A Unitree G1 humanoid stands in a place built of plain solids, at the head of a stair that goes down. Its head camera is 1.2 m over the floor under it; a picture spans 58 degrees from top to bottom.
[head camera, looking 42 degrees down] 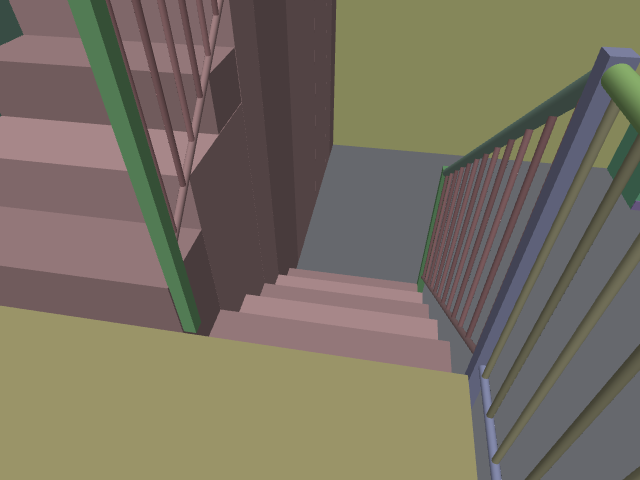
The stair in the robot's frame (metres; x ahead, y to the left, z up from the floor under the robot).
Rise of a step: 0.22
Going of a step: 0.28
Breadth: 0.93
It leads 10 degrees to the right of straight ahead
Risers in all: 6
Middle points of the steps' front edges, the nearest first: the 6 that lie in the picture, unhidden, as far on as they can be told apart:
0.79 0.00 0.00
1.06 -0.05 -0.21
1.34 -0.09 -0.43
1.61 -0.14 -0.65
1.88 -0.19 -0.87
2.15 -0.23 -1.08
